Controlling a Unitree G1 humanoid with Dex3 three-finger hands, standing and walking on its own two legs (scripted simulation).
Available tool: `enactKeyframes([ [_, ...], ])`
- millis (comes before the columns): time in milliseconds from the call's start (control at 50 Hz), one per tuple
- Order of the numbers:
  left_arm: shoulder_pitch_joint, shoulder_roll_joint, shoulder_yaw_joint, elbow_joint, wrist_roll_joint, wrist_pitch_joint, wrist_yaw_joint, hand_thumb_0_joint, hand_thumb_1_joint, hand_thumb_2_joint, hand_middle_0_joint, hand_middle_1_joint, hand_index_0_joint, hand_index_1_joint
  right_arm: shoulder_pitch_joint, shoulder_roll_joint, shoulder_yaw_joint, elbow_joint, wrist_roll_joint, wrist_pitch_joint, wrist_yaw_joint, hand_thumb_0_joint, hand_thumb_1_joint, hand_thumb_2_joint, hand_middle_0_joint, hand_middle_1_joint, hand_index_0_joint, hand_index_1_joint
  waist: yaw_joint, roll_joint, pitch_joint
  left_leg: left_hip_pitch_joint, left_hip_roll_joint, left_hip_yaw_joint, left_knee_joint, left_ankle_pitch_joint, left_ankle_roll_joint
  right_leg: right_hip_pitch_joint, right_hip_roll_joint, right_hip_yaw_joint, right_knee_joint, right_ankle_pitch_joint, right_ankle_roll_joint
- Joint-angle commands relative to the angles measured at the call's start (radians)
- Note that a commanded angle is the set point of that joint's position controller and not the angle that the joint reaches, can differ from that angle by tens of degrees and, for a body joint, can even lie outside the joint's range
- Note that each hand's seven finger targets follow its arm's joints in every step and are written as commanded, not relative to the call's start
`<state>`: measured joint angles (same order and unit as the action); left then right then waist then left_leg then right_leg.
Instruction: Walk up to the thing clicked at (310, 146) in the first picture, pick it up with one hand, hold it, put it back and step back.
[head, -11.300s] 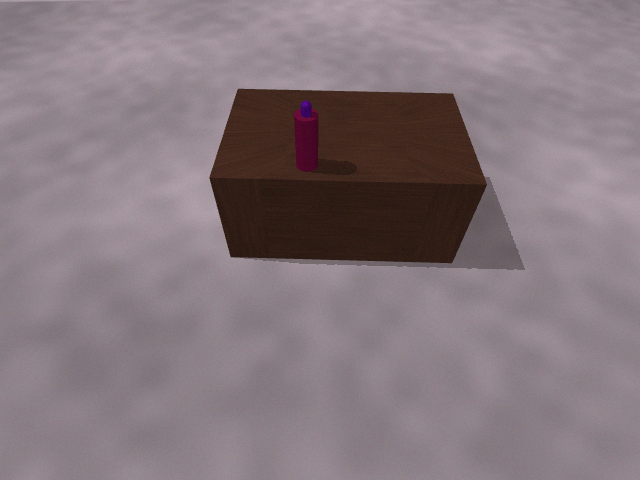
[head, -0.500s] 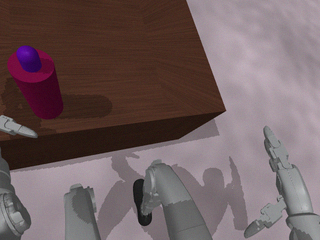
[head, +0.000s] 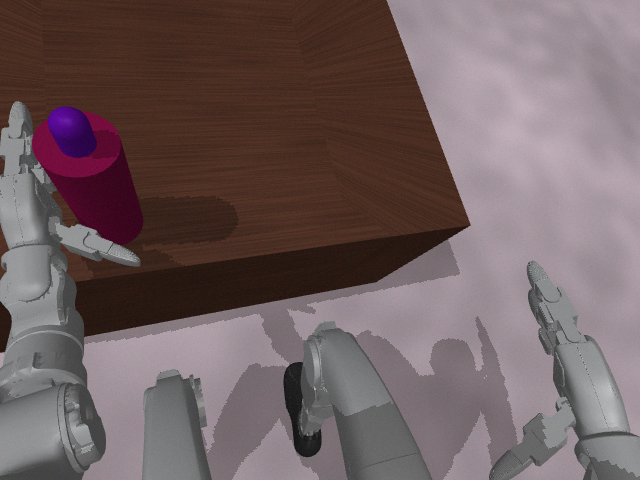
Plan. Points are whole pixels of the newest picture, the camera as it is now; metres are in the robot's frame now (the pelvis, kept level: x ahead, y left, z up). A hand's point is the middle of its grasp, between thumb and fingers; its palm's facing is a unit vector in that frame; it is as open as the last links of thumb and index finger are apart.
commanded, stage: close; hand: left
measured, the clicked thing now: (95, 180) +0.49 +0.16 -0.03
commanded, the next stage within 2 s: settle in 0.88 s
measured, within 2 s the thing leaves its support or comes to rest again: leaves its support in 1.26 s
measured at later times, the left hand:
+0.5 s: hand (102, 193) +0.48 +0.16 -0.06, palm faces +0.09 -1.00 +0.01, open 14.9 cm
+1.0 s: hand (103, 193) +0.48 +0.16 -0.06, palm faces +0.07 -1.00 -0.01, open 10.3 cm
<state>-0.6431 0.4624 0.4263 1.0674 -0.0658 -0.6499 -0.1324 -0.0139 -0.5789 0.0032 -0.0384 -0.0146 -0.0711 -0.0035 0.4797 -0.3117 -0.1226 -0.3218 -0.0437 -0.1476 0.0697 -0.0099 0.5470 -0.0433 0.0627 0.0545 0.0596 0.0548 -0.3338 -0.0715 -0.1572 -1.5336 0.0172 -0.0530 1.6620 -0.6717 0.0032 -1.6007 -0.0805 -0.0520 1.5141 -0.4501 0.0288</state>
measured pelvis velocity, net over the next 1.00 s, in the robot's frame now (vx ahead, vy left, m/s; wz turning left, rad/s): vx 0.00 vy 0.00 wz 0.00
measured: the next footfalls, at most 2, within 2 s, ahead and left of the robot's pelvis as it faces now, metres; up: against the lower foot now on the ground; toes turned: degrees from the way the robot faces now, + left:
none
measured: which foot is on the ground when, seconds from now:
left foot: down 0.00-1.00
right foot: down 0.00-1.00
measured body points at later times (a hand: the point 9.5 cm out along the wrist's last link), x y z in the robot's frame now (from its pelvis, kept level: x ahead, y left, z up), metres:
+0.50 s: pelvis +0.01 +0.00 +0.01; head +0.20 +0.08 +0.41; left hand +0.47 +0.21 -0.06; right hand +0.19 -0.25 +0.10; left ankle +0.04 +0.11 -0.53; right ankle +0.11 -0.15 -0.53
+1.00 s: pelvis +0.00 +0.00 +0.00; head +0.19 +0.08 +0.41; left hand +0.47 +0.21 -0.05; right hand +0.18 -0.25 +0.10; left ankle +0.04 +0.11 -0.53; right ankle +0.11 -0.15 -0.53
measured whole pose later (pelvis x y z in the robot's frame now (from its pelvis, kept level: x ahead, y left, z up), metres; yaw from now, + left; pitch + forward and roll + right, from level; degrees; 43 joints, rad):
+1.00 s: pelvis +0.00 +0.00 +0.00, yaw +0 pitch +30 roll -4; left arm -0.66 0.47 0.38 1.11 0.00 -0.69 -0.01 -0.01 -0.34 0.77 -0.74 -0.84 -0.80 -0.82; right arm 0.47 -0.31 -0.10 -0.40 -0.06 -0.05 0.10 -0.01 0.52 -0.05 0.06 0.05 0.06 0.05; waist -0.36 -0.07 -0.15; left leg -1.51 0.02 -0.06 1.65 -0.67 0.00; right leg -1.58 -0.08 -0.05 1.50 -0.45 0.03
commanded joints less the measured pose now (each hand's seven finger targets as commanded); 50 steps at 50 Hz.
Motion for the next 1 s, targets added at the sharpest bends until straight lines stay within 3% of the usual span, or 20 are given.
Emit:
enactKeyframes([
  [0, -0.326, 0.129, -0.017, -0.2, 0.015, -0.076, 0.045, 0.0, -0.611, 0.0, -0.079, 0.0, -0.078, 0.0, 0.074, -0.17, -0.16, -0.123, 0.001, -0.024, -0.021, 0.0, 0.538, -0.054, 0.05, 0.05, 0.05, 0.05, 0.018, 0.351, -0.536, 0.349, -0.039, -0.005, -0.273, 0.248, -0.016, 0.366, 0.066, -0.002, -0.113, 0.123, -0.067],
  [40, -0.3, 0.089, -0.037, -0.208, 0.019, -0.08, 0.059, 0.0, -0.611, 0.0, -0.074, 0.0, -0.074, 0.0, 0.058, -0.161, -0.141, -0.124, 0.0, -0.018, -0.013, 0.0, 0.537, -0.054, 0.05, 0.05, 0.05, 0.05, 0.033, 0.356, -0.521, 0.386, -0.035, -0.022, -0.287, 0.274, -0.026, 0.327, 0.069, -0.016, -0.103, 0.127, -0.071],
  [60, -0.309, 0.121, -0.023, -0.236, 0.031, -0.083, 0.073, 0.0, -0.595, 0.0, -0.154, -0.041, -0.154, -0.023, 0.066, -0.173, -0.152, -0.137, -0.003, -0.013, -0.012, 0.0, 0.538, -0.047, 0.05, 0.05, 0.05, 0.05, 0.03, 0.379, -0.553, 0.421, -0.029, -0.025, -0.286, 0.318, -0.03, 0.328, 0.07, -0.021, -0.096, 0.151, -0.073],
  [120, -0.286, 0.104, -0.03, -0.201, 0.05, -0.092, 0.095, 0.0, -0.558, 0.005, -0.279, -0.137, -0.302, -0.114, 0.064, -0.158, -0.134, -0.158, -0.012, 0.005, 0.001, 0.0, 0.541, -0.045, 0.05, 0.05, 0.05, 0.05, 0.026, 0.37, -0.568, 0.396, -0.03, -0.019, -0.262, 0.375, -0.032, 0.362, 0.074, -0.022, -0.081, 0.197, -0.075],
  [160, -0.294, 0.059, -0.045, -0.191, 0.044, -0.098, 0.106, 0.0, -0.569, 0.038, -0.338, -0.192, -0.361, -0.17, 0.061, -0.159, -0.131, -0.182, -0.013, 0.008, 0.002, 0.0, 0.534, -0.046, 0.05, 0.05, 0.05, 0.05, 0.004, 0.324, -0.547, 0.36, -0.028, -0.022, -0.269, 0.336, -0.026, 0.368, 0.073, -0.023, -0.087, 0.183, -0.071],
  [220, -0.324, 0.11, -0.039, -0.249, 0.051, -0.099, 0.117, 0.0, -0.529, 0.073, -0.414, -0.256, -0.44, -0.229, 0.066, -0.16, -0.135, -0.188, -0.013, 0.021, 0.0, 0.0, 0.53, -0.045, 0.05, 0.05, 0.05, 0.05, 0.013, 0.335, -0.586, 0.327, -0.035, 0.001, -0.263, 0.271, -0.015, 0.433, 0.066, 0.009, -0.111, 0.15, -0.062],
  [240, -0.301, 0.05, -0.07, -0.206, 0.048, -0.092, 0.113, 0.0, -0.509, 0.081, -0.442, -0.276, -0.47, -0.246, 0.072, -0.155, -0.128, -0.21, -0.01, 0.021, 0.002, 0.0, 0.528, -0.044, 0.05, 0.05, 0.05, 0.05, -0.002, 0.319, -0.581, 0.352, -0.032, -0.009, -0.269, 0.284, -0.019, 0.416, 0.07, -0.002, -0.106, 0.157, -0.064],
  [280, -0.313, 0.07, -0.065, -0.242, 0.044, -0.091, 0.114, 0.0, -0.48, 0.111, -0.473, -0.309, -0.499, -0.281, 0.077, -0.179, -0.148, -0.23, -0.005, 0.024, -0.004, 0.0, 0.522, -0.046, 0.05, 0.05, 0.05, 0.05, -0.005, 0.333, -0.603, 0.403, -0.029, -0.014, -0.274, 0.314, -0.023, 0.404, 0.07, -0.009, -0.106, 0.177, -0.067],
  [300, -0.309, 0.042, -0.085, -0.227, 0.044, -0.087, 0.112, 0.0, -0.475, 0.127, -0.483, -0.321, -0.509, -0.294, 0.083, -0.173, -0.148, -0.22, -0.004, 0.026, -0.005, 0.0, 0.524, -0.046, 0.05, 0.05, 0.05, 0.05, -0.018, 0.325, -0.593, 0.391, -0.029, -0.01, -0.265, 0.318, -0.02, 0.41, 0.071, -0.006, -0.113, 0.186, -0.064],
  [400, -0.266, 0.061, -0.075, -0.248, 0.048, -0.087, 0.121, 0.0, -0.384, 0.206, -0.556, -0.392, -0.576, -0.369, 0.086, -0.155, -0.124, -0.22, -0.004, 0.035, 0.003, 0.0, 0.529, -0.046, 0.05, 0.05, 0.05, 0.05, 0.01, 0.318, -0.57, 0.378, -0.034, 0.002, -0.27, 0.325, -0.018, 0.454, 0.067, 0.006, -0.126, 0.2, -0.06],
  [440, -0.235, 0.022, -0.079, -0.206, 0.042, -0.091, 0.125, 0.0, -0.383, 0.247, -0.588, -0.436, -0.61, -0.413, 0.091, -0.146, -0.117, -0.191, -0.005, 0.04, 0.008, 0.0, 0.525, -0.046, 0.05, 0.05, 0.05, 0.05, 0.007, 0.319, -0.529, 0.374, -0.031, -0.005, -0.277, 0.333, -0.022, 0.419, 0.07, -0.007, -0.117, 0.196, -0.065],
  [520, -0.278, 0.054, -0.072, -0.218, 0.052, -0.112, 0.135, 0.0, -0.258, 0.347, -0.676, -0.53, -0.699, -0.507, 0.068, -0.162, -0.125, -0.23, -0.01, 0.039, 0.007, 0.0, 0.529, -0.046, 0.05, 0.05, 0.05, 0.05, -0.002, 0.317, -0.537, 0.39, -0.029, -0.01, -0.276, 0.347, -0.023, 0.416, 0.071, -0.01, -0.115, 0.206, -0.065],
  [560, -0.27, 0.031, -0.083, -0.2, 0.055, -0.115, 0.134, 0.0, -0.218, 0.39, -0.733, -0.585, -0.757, -0.56, 0.084, -0.154, -0.117, -0.231, -0.012, 0.042, 0.01, 0.0, 0.529, -0.045, 0.05, 0.05, 0.049, 0.05, -0.006, 0.316, -0.534, 0.392, -0.03, -0.007, -0.273, 0.349, -0.023, 0.42, 0.071, -0.007, -0.121, 0.208, -0.065],
  [600, -0.283, 0.08, -0.062, -0.218, 0.057, -0.119, 0.134, 0.0, -0.176, 0.443, -0.79, -0.644, -0.813, -0.62, 0.082, -0.16, -0.125, -0.227, -0.011, 0.043, 0.009, 0.0, 0.526, -0.046, 0.05, 0.05, 0.049, 0.05, 0.002, 0.321, -0.546, 0.385, -0.032, -0.002, -0.276, 0.331, -0.021, 0.442, 0.07, 0.0, -0.124, 0.201, -0.062],
  [700, -0.303, 0.053, -0.078, -0.178, 0.055, -0.115, 0.136, 0.0, -0.072, 0.52, -0.905, -0.745, -0.933, -0.716, 0.077, -0.158, -0.117, -0.229, -0.008, 0.046, 0.009, 0.0, 0.527, -0.044, 0.05, 0.049, 0.049, 0.049, -0.016, 0.319, -0.497, 0.379, -0.03, -0.01, -0.295, 0.274, -0.023, 0.399, 0.071, -0.007, -0.135, 0.151, -0.064],
  [740, -0.334, 0.112, -0.046, -0.179, 0.056, -0.119, 0.139, 0.0, -0.044, 0.554, -0.929, -0.776, -0.954, -0.749, 0.072, -0.165, -0.119, -0.234, -0.007, 0.043, 0.006, 0.0, 0.525, -0.045, 0.05, 0.049, 0.049, 0.049, -0.02, 0.313, -0.509, 0.37, -0.029, -0.008, -0.28, 0.265, -0.018, 0.399, 0.07, -0.001, -0.132, 0.148, -0.06],
  [780, -0.329, 0.089, -0.053, -0.133, 0.057, -0.121, 0.139, 0.0, 0.013, 0.657, -0.996, -0.867, -1.022, -0.842, 0.079, -0.152, -0.108, -0.223, -0.01, 0.045, 0.01, 0.0, 0.529, -0.045, 0.05, 0.049, 0.049, 0.049, -0.031, 0.301, -0.491, 0.326, -0.033, -0.005, -0.272, 0.262, -0.014, 0.41, 0.069, 0.001, -0.129, 0.153, -0.057],
  [920, -0.456, 0.163, -0.038, -0.207, 0.059, -0.118, 0.137, 0.0, 0.195, 1.012, -1.222, -1.18, -1.243, -1.168, 0.067, -0.169, -0.116, -0.232, -0.005, 0.049, 0.002, 0.0, 0.536, -0.048, 0.05, 0.049, 0.049, 0.049, -0.025, 0.353, -0.537, 0.376, -0.032, -0.015, -0.303, 0.187, -0.019, 0.389, 0.064, 0.0, -0.135, 0.087, -0.057],
  [940, -0.447, 0.132, -0.051, -0.193, 0.055, -0.109, 0.135, 0.0, 0.21, 1.039, -1.251, -1.217, -1.275, -1.203, 0.058, -0.175, -0.129, -0.233, -0.005, 0.05, 0.0, 0.0, 0.535, -0.048, 0.05, 0.049, 0.049, 0.049, -0.032, 0.358, -0.551, 0.394, -0.03, -0.014, -0.3, 0.2, -0.02, 0.387, 0.064, 0.001, -0.135, 0.096, -0.058],
  [980, -0.438, 0.127, -0.043, -0.137, 0.054, -0.097, 0.141, 0.0, 0.298, 1.14, -1.184, -1.254, -1.208, -1.249, 0.061, -0.164, -0.11, -0.213, -0.006, 0.053, 0.001, 0.0, 0.544, -0.051, 0.051, 0.05, 0.05, 0.05, -0.032, 0.342, -0.504, 0.371, -0.029, -0.022, -0.308, 0.166, -0.02, 0.353, 0.066, -0.006, -0.139, 0.066, -0.057],
])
